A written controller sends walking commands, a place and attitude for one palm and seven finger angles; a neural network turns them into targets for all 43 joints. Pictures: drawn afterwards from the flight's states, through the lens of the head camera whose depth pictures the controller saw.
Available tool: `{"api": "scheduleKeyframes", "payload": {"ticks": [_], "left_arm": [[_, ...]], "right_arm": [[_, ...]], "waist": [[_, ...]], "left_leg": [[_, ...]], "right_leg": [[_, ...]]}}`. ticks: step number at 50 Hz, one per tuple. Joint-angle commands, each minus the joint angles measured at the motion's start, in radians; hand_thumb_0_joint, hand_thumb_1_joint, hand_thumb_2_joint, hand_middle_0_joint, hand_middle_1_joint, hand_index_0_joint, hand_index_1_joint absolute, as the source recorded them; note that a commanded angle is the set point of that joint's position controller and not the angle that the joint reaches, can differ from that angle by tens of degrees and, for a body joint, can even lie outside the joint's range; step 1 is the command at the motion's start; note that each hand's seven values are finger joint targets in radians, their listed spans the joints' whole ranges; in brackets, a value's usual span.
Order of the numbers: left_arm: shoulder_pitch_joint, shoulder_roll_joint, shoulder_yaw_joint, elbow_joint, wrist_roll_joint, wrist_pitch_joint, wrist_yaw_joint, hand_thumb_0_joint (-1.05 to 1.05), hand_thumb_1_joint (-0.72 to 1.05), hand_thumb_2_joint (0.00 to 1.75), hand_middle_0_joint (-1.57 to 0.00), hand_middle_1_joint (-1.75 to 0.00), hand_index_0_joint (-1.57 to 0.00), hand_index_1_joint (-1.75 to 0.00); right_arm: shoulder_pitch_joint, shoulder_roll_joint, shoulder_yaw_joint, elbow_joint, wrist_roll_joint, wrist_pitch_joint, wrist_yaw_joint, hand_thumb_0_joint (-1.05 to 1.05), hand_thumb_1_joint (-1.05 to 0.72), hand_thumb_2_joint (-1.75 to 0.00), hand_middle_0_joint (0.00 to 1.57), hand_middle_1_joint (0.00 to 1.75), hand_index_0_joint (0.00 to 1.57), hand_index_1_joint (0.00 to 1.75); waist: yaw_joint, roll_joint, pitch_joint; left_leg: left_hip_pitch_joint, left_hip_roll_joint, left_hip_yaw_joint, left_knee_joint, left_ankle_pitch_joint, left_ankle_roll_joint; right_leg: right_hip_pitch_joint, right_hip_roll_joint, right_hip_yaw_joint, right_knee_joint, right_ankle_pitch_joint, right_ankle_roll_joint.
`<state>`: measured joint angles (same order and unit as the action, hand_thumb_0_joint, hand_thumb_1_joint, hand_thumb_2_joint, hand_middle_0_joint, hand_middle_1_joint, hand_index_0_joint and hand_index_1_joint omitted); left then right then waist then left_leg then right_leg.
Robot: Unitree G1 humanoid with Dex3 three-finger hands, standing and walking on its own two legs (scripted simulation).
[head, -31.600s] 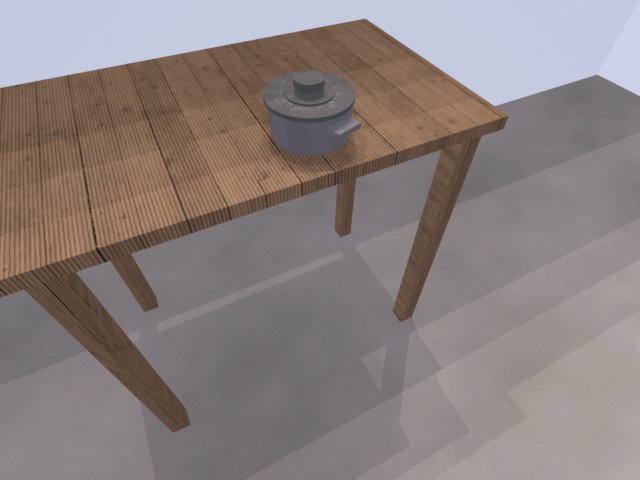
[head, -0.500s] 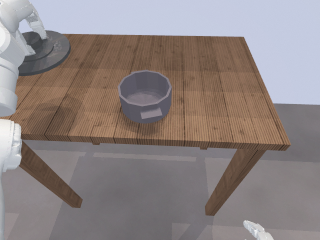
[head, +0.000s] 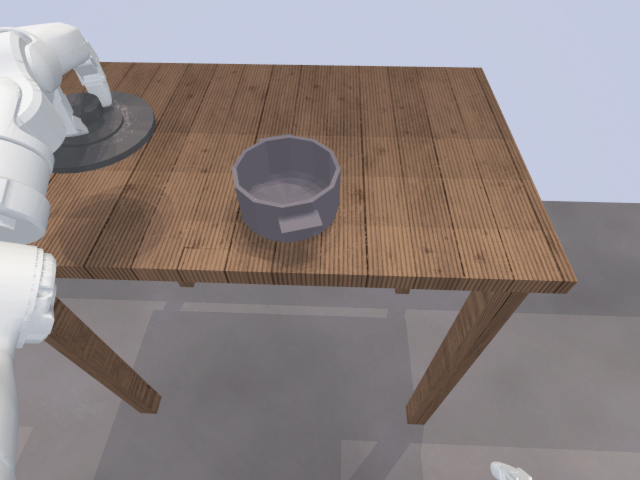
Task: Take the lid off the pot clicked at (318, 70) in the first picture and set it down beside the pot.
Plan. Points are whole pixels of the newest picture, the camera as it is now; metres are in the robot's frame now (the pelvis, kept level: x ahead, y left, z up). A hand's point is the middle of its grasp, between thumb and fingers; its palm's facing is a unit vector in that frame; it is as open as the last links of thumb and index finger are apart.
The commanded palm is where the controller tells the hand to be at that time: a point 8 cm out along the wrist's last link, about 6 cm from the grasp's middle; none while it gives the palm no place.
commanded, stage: lower the lid onto the table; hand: left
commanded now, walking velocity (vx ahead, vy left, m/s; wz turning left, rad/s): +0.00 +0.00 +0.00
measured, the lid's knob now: (77, 110) +0.49 +0.28 +0.22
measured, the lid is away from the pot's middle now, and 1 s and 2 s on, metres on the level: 0.24 0.23 0.23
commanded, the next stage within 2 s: open the fingers wide in 1.74 s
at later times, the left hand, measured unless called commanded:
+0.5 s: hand (88, 130) +0.47 +0.27 +0.20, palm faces -0.29 -0.10 -0.95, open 8.4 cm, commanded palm +0.45 +0.26 +0.27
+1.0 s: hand (103, 152) +0.48 +0.27 +0.17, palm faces -0.39 -0.11 -0.92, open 8.4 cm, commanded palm +0.47 +0.27 +0.24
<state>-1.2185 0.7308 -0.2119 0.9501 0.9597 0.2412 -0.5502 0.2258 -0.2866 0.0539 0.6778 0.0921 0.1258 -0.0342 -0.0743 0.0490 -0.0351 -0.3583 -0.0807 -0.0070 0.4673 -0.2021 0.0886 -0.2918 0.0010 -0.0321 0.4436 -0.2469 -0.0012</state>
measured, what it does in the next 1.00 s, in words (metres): stands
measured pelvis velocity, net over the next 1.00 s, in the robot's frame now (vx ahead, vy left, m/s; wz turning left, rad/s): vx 0.01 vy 0.00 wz -0.01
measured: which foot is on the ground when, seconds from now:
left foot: down 0.00-1.00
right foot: down 0.00-1.00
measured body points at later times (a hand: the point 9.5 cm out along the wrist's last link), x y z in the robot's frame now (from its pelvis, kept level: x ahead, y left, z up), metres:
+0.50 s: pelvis +0.01 +0.00 +0.00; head +0.04 -0.01 +0.45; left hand +0.48 +0.27 +0.26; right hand +0.10 -0.26 -0.12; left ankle +0.02 +0.06 -0.74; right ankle -0.02 -0.12 -0.74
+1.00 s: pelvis +0.01 +0.00 +0.00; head +0.06 +0.00 +0.45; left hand +0.49 +0.27 +0.22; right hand +0.07 -0.27 -0.13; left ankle +0.02 +0.06 -0.74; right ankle -0.02 -0.12 -0.74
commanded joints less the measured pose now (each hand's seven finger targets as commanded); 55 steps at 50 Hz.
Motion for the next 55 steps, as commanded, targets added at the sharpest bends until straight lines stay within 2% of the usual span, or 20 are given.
{"api": "scheduleKeyframes", "payload": {"ticks": [1, 10, 11, 13, 15, 16, 20, 23, 25, 26, 27, 30, 31, 33, 38, 41, 46, 50, 53, 55], "left_arm": [[-0.631, 0.278, 0.103, -0.255, 0.024, -0.025, 0.063, 0.0, 0.45, 1.24, -0.92, -0.88, -0.86, -0.86], [-0.486, 0.276, 0.127, -0.212, 0.002, -0.04, 0.065, 0.0, 0.45, 1.24, -0.92, -0.88, -0.86, -0.86], [-0.491, 0.318, 0.166, -0.227, 0.016, -0.039, 0.068, 0.0, 0.45, 1.24, -0.92, -0.88, -0.86, -0.86], [-0.464, 0.308, 0.154, -0.179, 0.013, -0.042, 0.066, 0.0, 0.45, 1.24, -0.92, -0.88, -0.86, -0.86], [-0.483, 0.251, 0.102, -0.215, -0.008, -0.043, 0.064, 0.0, 0.45, 1.24, -0.92, -0.88, -0.86, -0.86], [-0.535, 0.321, 0.16, -0.304, 0.004, -0.047, 0.073, 0.0, 0.45, 1.24, -0.92, -0.88, -0.86, -0.86], [-0.482, 0.28, 0.141, -0.331, -0.014, -0.058, 0.074, 0.0, 0.45, 1.24, -0.92, -0.88, -0.86, -0.86], [-0.394, 0.276, 0.152, -0.217, -0.006, -0.05, 0.069, 0.0, 0.45, 1.24, -0.92, -0.88, -0.86, -0.86], [-0.417, 0.229, 0.098, -0.207, -0.019, -0.052, 0.067, 0.0, 0.45, 1.24, -0.92, -0.88, -0.86, -0.86], [-0.467, 0.267, 0.128, -0.253, -0.007, -0.052, 0.074, 0.0, 0.45, 1.24, -0.92, -0.88, -0.86, -0.86], [-0.501, 0.225, 0.088, -0.266, -0.007, -0.056, 0.074, 0.0, 0.45, 1.24, -0.92, -0.88, -0.86, -0.86], [-0.521, 0.219, 0.082, -0.328, -0.025, -0.069, 0.084, 0.0, 0.45, 1.24, -0.92, -0.88, -0.86, -0.86], [-0.525, 0.24, 0.109, -0.288, -0.007, -0.067, 0.088, 0.0, 0.45, 1.24, -0.92, -0.88, -0.86, -0.86], [-0.473, 0.282, 0.144, -0.185, -0.003, -0.067, 0.085, 0.0, 0.45, 1.24, -0.92, -0.88, -0.86, -0.86], [-0.529, 0.194, 0.062, -0.136, -0.005, -0.083, 0.089, 0.0, 0.45, 1.24, -0.92, -0.88, -0.86, -0.86], [-0.563, 0.28, 0.126, -0.191, 0.008, -0.104, 0.102, 0.0, 0.45, 1.24, -0.92, -0.88, -0.86, -0.86], [-0.499, 0.247, 0.102, -0.071, 0.006, -0.121, 0.1, 0.0, 0.45, 1.24, -0.92, -0.88, -0.86, -0.86], [-0.498, 0.256, 0.112, -0.13, -0.005, -0.142, 0.106, 0.0, 0.45, 1.24, -0.92, -0.88, -0.86, -0.86], [-0.42, 0.334, 0.187, -0.12, 0.003, -0.154, 0.109, 0.0, 0.45, 1.24, -0.92, -0.88, -0.86, -0.86], [-0.4, 0.283, 0.15, -0.166, -0.018, -0.161, 0.106, 0.0, 0.45, 1.24, -0.92, -0.88, -0.86, -0.86]], "right_arm": [[-0.02, -0.152, -0.058, -0.114, -0.007, -0.038, -0.008, 0.0, -0.9, -0.9, 0.2, 0.3, 0.2, 0.3], [-0.004, -0.171, -0.067, -0.113, -0.009, -0.033, -0.005, 0.0, -0.9, -0.9, 0.2, 0.3, 0.2, 0.3], [-0.004, -0.161, -0.064, -0.117, -0.009, -0.029, -0.001, 0.0, -0.9, -0.9, 0.2, 0.3, 0.2, 0.3], [-0.013, -0.162, -0.06, -0.119, -0.004, -0.019, -0.007, 0.0, -0.9, -0.9, 0.2, 0.3, 0.2, 0.3], [-0.018, -0.167, -0.065, -0.125, -0.004, -0.019, -0.007, 0.0, -0.9, -0.9, 0.2, 0.3, 0.2, 0.3], [-0.016, -0.163, -0.067, -0.131, -0.005, -0.021, -0.002, 0.0, -0.9, -0.9, 0.2, 0.3, 0.2, 0.3], [-0.012, -0.165, -0.075, -0.137, -0.01, -0.029, -0.003, 0.0, -0.9, -0.9, 0.2, 0.3, 0.2, 0.3], [-0.009, -0.159, -0.066, -0.124, -0.005, -0.013, -0.004, 0.0, -0.9, -0.9, 0.2, 0.3, 0.2, 0.3], [-0.018, -0.167, -0.067, -0.123, -0.003, -0.005, -0.007, 0.0, -0.9, -0.9, 0.2, 0.3, 0.2, 0.3], [-0.018, -0.16, -0.067, -0.125, -0.004, -0.002, -0.006, 0.0, -0.9, -0.9, 0.2, 0.3, 0.2, 0.3], [-0.032, -0.158, -0.066, -0.127, -0.003, -0.003, -0.008, 0.0, -0.9, -0.9, 0.2, 0.3, 0.2, 0.3], [-0.027, -0.162, -0.071, -0.129, -0.008, -0.018, -0.011, 0.0, -0.9, -0.9, 0.2, 0.3, 0.2, 0.3], [-0.01, -0.151, -0.069, -0.118, -0.011, -0.016, -0.012, 0.0, -0.9, -0.9, 0.2, 0.3, 0.2, 0.3], [-0.004, -0.156, -0.063, -0.106, -0.008, -0.004, -0.018, 0.0, -0.9, -0.9, 0.2, 0.3, 0.2, 0.3], [-0.004, -0.154, -0.064, -0.096, -0.006, 0.004, -0.023, 0.0, -0.9, -0.9, 0.2, 0.3, 0.2, 0.3], [0.001, -0.156, -0.067, -0.103, -0.013, -0.001, -0.024, 0.0, -0.9, -0.9, 0.2, 0.3, 0.2, 0.3], [0.022, -0.16, -0.067, -0.088, -0.008, 0.014, -0.029, 0.0, -0.9, -0.9, 0.2, 0.3, 0.2, 0.3], [0.03, -0.168, -0.075, -0.096, -0.011, 0.011, -0.028, 0.0, -0.9, -0.9, 0.2, 0.3, 0.2, 0.3], [0.036, -0.167, -0.075, -0.102, -0.009, 0.017, -0.027, 0.0, -0.9, -0.9, 0.2, 0.3, 0.2, 0.3], [0.031, -0.172, -0.08, -0.112, -0.007, 0.018, -0.022, 0.0, -0.9, -0.9, 0.2, 0.3, 0.2, 0.3]], "waist": [[-0.008, 0.061, -0.444], [0.0, 0.05, -0.431], [0.012, 0.034, -0.457], [0.007, -0.016, -0.406], [-0.004, 0.03, -0.393], [0.008, 0.055, -0.471], [-0.004, 0.101, -0.486], [-0.002, 0.011, -0.399], [-0.014, 0.022, -0.36], [-0.008, 0.022, -0.404], [-0.019, 0.054, -0.398], [-0.025, 0.111, -0.454], [-0.023, 0.084, -0.463], [-0.017, 0.005, -0.403], [-0.034, 0.031, -0.377], [-0.023, 0.079, -0.473], [-0.033, 0.022, -0.409], [-0.032, 0.083, -0.457], [-0.016, 0.051, -0.482], [-0.019, 0.096, -0.472]], "left_leg": [[0.339, 0.043, -0.082, -0.018, 0.316, -0.02], [0.345, 0.049, -0.079, 0.011, 0.46, -0.027], [0.332, 0.046, -0.076, 0.007, 0.447, -0.022], [0.288, 0.045, -0.064, -0.001, 0.39, -0.013], [0.31, 0.046, -0.068, 0.007, 0.418, -0.017], [0.353, 0.051, -0.077, 0.003, 0.445, -0.019], [0.427, 0.059, -0.095, 0.037, 0.575, -0.034], [0.34, 0.051, -0.083, 0.018, 0.47, -0.022], [0.307, 0.047, -0.07, 0.01, 0.396, -0.022], [0.321, 0.047, -0.071, 0.002, 0.366, -0.018], [0.338, 0.044, -0.073, 0.007, 0.375, -0.017], [0.409, 0.05, -0.092, 0.028, 0.449, -0.031], [0.394, 0.047, -0.091, 0.023, 0.418, -0.026], [0.303, 0.039, -0.072, 0.003, 0.31, -0.016], [0.295, 0.037, -0.067, 0.0, 0.263, -0.014], [0.329, 0.035, -0.066, 0.017, 0.326, -0.016], [0.267, 0.039, -0.055, 0.02, 0.318, -0.011], [0.336, 0.046, -0.065, 0.043, 0.431, -0.015], [0.319, 0.045, -0.06, 0.05, 0.465, -0.008], [0.348, 0.053, -0.067, 0.054, 0.535, -0.021]], "right_leg": [[0.006, 0.04, 0.004, -0.036, 0.178, -0.058], [0.002, 0.036, 0.002, -0.025, 0.248, -0.06], [0.036, 0.04, 0.01, -0.02, 0.251, -0.055], [0.038, 0.039, 0.006, -0.022, 0.244, -0.052], [0.008, 0.034, 0.004, -0.026, 0.249, -0.058], [0.032, 0.038, 0.012, -0.021, 0.251, -0.054], [-0.016, 0.041, 0.006, -0.021, 0.267, -0.059], [-0.011, 0.047, -0.001, -0.025, 0.238, -0.053], [-0.021, 0.038, -0.002, -0.03, 0.225, -0.058], [-0.003, 0.041, 0.005, -0.029, 0.213, -0.054], [-0.027, 0.042, 0.002, -0.029, 0.212, -0.058], [-0.052, 0.043, 0.002, -0.028, 0.216, -0.063], [-0.038, 0.05, 0.005, -0.028, 0.206, -0.059], [-0.002, 0.047, 0.001, -0.029, 0.201, -0.057], [-0.041, 0.045, -0.001, -0.029, 0.182, -0.058], [-0.003, 0.045, 0.013, -0.019, 0.219, -0.059], [-0.008, 0.047, 0.005, -0.016, 0.233, -0.054], [-0.027, 0.048, 0.006, -0.012, 0.267, -0.058], [0.013, 0.05, 0.014, -0.002, 0.298, -0.05], [-0.016, 0.048, 0.004, -0.001, 0.307, -0.056]]}}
